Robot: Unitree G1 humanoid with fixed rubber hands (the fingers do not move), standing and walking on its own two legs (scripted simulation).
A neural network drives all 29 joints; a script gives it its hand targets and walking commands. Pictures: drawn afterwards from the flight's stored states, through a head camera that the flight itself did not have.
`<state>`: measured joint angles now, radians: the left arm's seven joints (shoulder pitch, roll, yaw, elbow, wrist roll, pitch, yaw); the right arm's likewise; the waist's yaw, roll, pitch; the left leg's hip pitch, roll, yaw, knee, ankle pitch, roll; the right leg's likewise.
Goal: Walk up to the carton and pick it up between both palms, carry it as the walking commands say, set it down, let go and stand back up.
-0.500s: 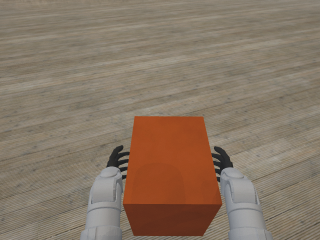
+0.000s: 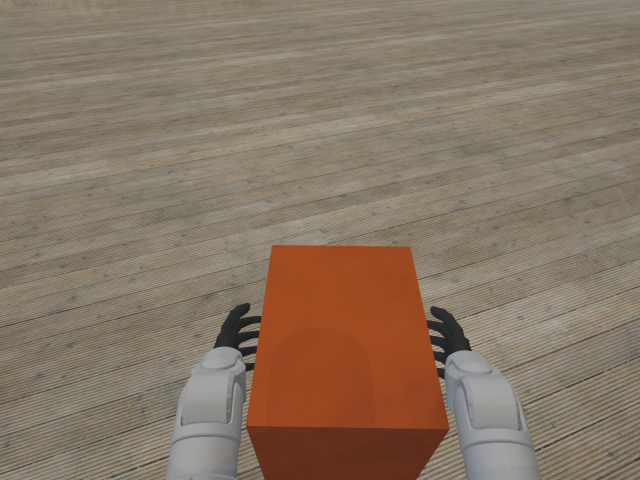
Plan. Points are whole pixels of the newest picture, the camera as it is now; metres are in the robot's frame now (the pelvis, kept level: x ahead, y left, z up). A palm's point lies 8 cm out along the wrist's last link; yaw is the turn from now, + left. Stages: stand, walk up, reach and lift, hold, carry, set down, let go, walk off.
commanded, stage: reach and lift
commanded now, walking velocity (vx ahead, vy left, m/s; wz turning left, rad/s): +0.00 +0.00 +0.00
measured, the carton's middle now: (339, 367) +0.31 +0.00 -0.02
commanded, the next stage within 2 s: hold in 0.06 s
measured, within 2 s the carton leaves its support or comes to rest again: neither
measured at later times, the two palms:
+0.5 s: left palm (223, 365) +0.27 +0.15 +0.04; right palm (456, 370) +0.27 -0.14 +0.04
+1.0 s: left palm (226, 366) +0.27 +0.15 +0.04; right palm (458, 371) +0.27 -0.14 +0.04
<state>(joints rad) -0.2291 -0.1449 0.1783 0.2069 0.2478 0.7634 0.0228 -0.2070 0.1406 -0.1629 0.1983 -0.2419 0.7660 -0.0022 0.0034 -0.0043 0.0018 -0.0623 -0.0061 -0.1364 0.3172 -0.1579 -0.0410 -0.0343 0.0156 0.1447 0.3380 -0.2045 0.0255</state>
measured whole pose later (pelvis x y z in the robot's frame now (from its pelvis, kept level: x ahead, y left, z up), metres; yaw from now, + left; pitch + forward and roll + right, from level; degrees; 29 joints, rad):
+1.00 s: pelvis +0.00 +0.00 +0.00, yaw +0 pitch -7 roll +0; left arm -0.21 -0.14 0.16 0.20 0.25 0.77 0.02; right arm -0.19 0.14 -0.16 0.20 -0.25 0.77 0.01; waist 0.00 0.00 0.00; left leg -0.06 -0.01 -0.14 0.34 -0.16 -0.04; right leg -0.03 0.02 0.14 0.35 -0.21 0.03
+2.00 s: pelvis -0.07 +0.00 -0.02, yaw -11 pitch +3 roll +0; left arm -0.39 -0.16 0.22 -0.05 0.05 1.08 0.18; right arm -0.36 0.10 -0.20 -0.10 -0.03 1.13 -0.16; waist 0.00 0.02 -0.11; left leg -0.40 0.07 0.09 0.68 -0.41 -0.04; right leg -0.37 0.01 -0.08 0.59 -0.28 -0.05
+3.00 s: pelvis -0.10 +0.04 -0.01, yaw -11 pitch +1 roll +1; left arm -0.36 -0.15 0.24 0.04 0.06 0.99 0.16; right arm -0.34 0.15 -0.23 0.03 -0.06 1.00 -0.14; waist 0.00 -0.01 -0.09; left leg -0.32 0.01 0.10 0.52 -0.22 0.02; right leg -0.36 -0.05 -0.05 0.53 -0.19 0.00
